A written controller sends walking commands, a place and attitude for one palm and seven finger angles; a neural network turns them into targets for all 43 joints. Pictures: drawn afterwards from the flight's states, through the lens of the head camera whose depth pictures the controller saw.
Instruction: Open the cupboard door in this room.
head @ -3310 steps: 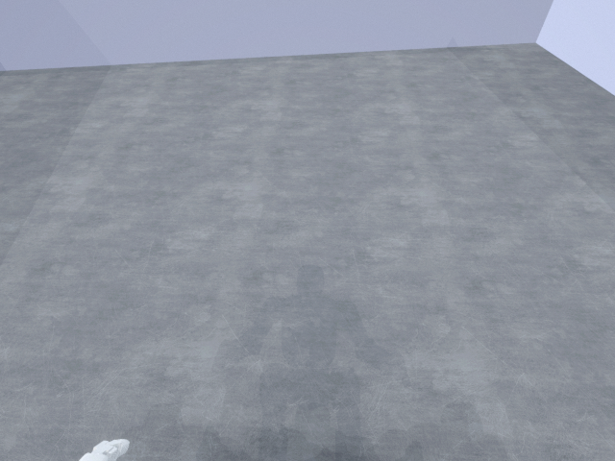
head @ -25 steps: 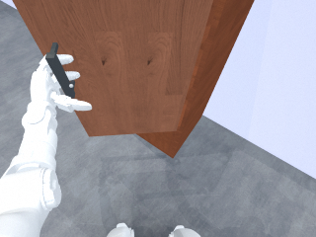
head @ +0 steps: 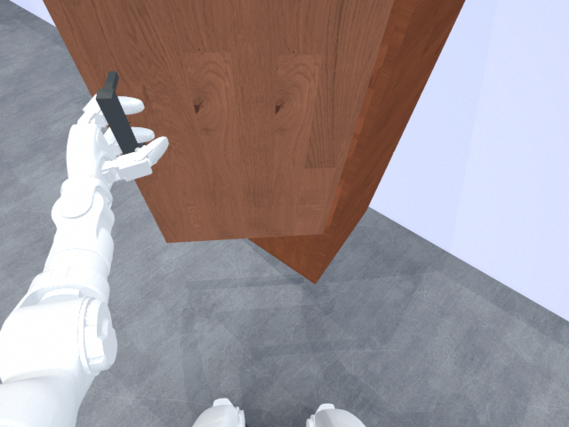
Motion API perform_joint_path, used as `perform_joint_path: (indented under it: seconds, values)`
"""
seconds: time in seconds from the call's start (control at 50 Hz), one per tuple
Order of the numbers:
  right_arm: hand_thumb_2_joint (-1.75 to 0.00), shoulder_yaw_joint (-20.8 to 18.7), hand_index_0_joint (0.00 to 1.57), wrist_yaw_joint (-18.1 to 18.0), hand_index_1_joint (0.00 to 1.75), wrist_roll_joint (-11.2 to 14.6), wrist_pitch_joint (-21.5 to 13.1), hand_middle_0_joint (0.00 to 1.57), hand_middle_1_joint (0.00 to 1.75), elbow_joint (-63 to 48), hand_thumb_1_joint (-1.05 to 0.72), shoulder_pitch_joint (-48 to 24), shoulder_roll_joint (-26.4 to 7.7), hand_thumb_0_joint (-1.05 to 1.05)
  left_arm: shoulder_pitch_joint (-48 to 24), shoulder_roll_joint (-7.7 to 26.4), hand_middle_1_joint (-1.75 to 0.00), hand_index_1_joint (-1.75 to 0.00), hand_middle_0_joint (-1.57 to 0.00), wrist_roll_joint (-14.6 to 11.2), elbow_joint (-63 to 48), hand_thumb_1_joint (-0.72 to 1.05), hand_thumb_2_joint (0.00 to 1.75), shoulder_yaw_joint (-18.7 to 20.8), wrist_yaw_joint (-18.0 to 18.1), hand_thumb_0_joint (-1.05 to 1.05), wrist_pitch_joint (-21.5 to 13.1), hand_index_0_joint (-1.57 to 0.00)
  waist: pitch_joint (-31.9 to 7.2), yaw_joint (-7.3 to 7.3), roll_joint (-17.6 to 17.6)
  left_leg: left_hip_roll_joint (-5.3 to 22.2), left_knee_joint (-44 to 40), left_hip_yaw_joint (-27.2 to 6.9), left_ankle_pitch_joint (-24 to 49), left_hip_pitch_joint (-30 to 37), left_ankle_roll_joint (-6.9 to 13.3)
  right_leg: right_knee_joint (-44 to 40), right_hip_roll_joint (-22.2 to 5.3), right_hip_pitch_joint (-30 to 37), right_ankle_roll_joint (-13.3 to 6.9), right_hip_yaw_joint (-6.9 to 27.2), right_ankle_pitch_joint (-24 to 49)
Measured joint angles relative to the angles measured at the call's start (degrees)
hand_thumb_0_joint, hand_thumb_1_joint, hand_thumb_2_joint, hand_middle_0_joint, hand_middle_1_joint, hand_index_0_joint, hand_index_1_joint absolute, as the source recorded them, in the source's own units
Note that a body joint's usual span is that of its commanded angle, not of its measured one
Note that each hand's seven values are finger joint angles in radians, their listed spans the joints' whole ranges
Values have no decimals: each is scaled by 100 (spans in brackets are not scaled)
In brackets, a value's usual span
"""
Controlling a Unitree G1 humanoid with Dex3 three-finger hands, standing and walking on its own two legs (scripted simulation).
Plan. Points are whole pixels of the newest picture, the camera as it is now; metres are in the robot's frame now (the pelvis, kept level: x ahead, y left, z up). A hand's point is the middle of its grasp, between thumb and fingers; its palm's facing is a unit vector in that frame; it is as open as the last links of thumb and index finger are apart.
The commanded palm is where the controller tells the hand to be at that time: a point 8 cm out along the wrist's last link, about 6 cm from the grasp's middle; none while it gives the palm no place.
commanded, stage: close the thumb around the handle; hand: left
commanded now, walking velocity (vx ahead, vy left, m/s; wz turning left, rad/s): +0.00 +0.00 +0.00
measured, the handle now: (126, 125) +0.53 +0.21 +0.09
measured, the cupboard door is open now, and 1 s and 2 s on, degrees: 41 67 84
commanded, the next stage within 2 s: pull the door open along its arc in 0.24 s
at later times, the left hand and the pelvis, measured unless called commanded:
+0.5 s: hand (140, 150) +0.48 +0.18 +0.09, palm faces +0.07 -1.00 +0.00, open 5.4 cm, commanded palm +0.44 +0.23 +0.09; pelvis +0.01 +0.00 +0.00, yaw -1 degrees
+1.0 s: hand (171, 246) +0.33 +0.12 +0.09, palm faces +0.25 -0.97 +0.05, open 6.0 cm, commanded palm +0.27 +0.19 +0.09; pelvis +0.02 -0.02 +0.02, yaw -1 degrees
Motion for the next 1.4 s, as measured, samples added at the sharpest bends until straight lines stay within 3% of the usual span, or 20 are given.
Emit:
perform_joint_path:
  seconds: [0.2,0.48,0.62,0.8,0.88,0.98,1.06,1.26,1.4]
  values:
    - [-90,-24,20,0,30,-27,-46,20,30,86,-90,110,-38,0,-135,59,-133,-133,-38,19,70,77,84,8,64,1,-47,-39,16,-44,12,8,64,-23,0,-140,-5,52,8,-129,-7,-20,0]
    - [-90,-36,20,18,30,-9,24,20,30,31,-90,170,-21,0,169,55,-134,-134,-38,-27,-141,78,83,88,-19,1,-2,-38,-49,-38,24,44,-20,4,-28,-6,-37,-34,52,-16,-35,21,-9]
    - [-90,-78,20,57,30,61,106,20,30,-145,-90,148,-20,0,1070,-243,-134,-135,-38,-262,-1022,78,81,-4,-96,1,83,-37,-136,106,67,55,-200,101,-51,318,-43,-175,70,250,-32,128,-13]
    - [-90,-101,20,95,30,177,14,20,30,-509,-90,-140,50,1,3113,-938,-134,-135,-38,-626,-3265,75,76,-487,-130,1,399,-38,-216,370,50,28,-578,216,-19,985,-61,-460,62,835,-28,254,8]
    - [-90,-114,20,133,30,129,-103,20,30,-618,-90,-455,109,1,3888,-1537,-135,-135,-39,-603,-4355,69,73,-822,697,1,663,-39,-174,519,25,-3,-690,224,19,1205,-83,-515,37,1031,-39,262,12]
    - [-90,-90,20,234,30,-29,-129,20,30,-778,-90,-861,235,1,4789,-2055,-135,-135,-39,-113,-5506,67,70,-1468,1831,0,921,-39,-137,641,-3,-52,-745,188,59,1386,-122,-469,-7,1187,-76,223,-30]
    - [-90,-33,20,252,30,-133,-54,20,30,-859,-90,-1067,344,1,5376,-2296,-134,-134,-39,225,-6111,66,70,-1996,2485,1,1116,-39,-110,690,20,-65,-744,105,68,1533,-178,-444,-14,1354,-131,141,-72]
    - [-90,68,20,134,30,-322,143,20,30,-778,-90,-1075,472,1,5938,-2729,-132,-134,-37,698,-6600,66,73,-2636,3652,1,1447,-39,-42,691,66,-50,-778,-135,135,1772,-357,-442,19,1650,-306,-94,-126]
    - [-90,-11,20,110,30,-370,116,20,30,-656,-90,-843,365,1,6479,-2922,-132,-134,-34,898,-6939,69,75,-2977,3817,1,1478,-38,-39,653,138,-50,-867,-209,195,1875,-433,-453,30,1740,-395,-164,-144]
